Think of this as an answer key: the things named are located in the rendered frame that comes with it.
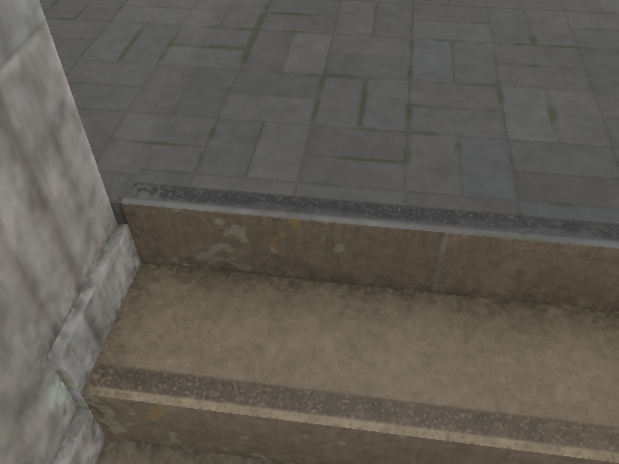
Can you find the stairs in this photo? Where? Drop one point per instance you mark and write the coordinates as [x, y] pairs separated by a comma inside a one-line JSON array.
[[268, 340]]

